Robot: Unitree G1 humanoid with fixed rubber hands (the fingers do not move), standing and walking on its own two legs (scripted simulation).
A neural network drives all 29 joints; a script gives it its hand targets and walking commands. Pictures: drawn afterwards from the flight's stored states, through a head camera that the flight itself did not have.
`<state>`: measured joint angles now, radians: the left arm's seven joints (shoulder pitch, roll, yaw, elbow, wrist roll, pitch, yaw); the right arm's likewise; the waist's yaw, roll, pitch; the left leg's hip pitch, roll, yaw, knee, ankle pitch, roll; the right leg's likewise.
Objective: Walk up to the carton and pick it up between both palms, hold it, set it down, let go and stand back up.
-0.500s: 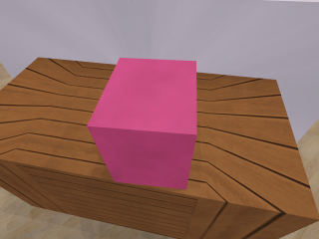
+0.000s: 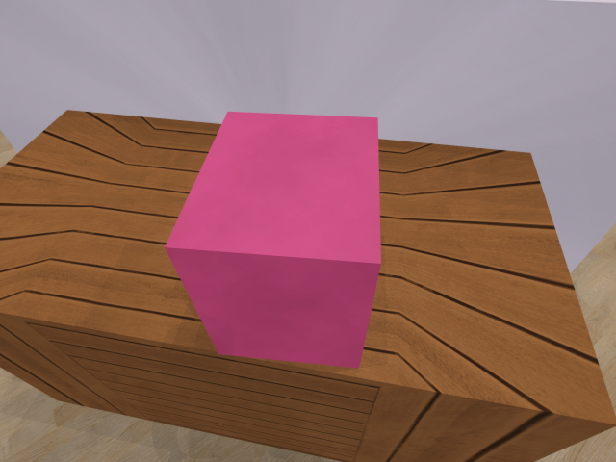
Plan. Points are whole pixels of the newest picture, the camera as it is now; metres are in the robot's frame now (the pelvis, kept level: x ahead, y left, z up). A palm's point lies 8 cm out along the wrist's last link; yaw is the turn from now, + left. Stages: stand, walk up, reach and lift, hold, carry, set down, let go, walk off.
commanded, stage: stand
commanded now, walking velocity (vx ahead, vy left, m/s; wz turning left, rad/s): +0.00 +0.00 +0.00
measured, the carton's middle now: (294, 241) +0.41 +0.04 +0.04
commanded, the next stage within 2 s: none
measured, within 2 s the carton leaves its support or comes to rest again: neither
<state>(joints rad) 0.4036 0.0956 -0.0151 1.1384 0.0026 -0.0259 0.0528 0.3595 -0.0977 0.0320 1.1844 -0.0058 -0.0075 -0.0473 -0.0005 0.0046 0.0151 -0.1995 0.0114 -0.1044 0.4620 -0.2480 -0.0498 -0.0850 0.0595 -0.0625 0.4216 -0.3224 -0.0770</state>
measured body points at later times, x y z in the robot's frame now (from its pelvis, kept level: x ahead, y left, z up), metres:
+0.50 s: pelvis -0.01 +0.00 +0.00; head +0.00 +0.00 +0.45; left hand -0.06 +0.20 -0.16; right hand -0.05 -0.20 -0.17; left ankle +0.00 +0.16 -0.74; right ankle -0.06 -0.07 -0.74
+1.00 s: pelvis -0.01 +0.00 +0.00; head +0.00 -0.01 +0.45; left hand -0.05 +0.20 -0.16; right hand -0.04 -0.20 -0.17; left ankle +0.00 +0.16 -0.74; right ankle -0.06 -0.07 -0.74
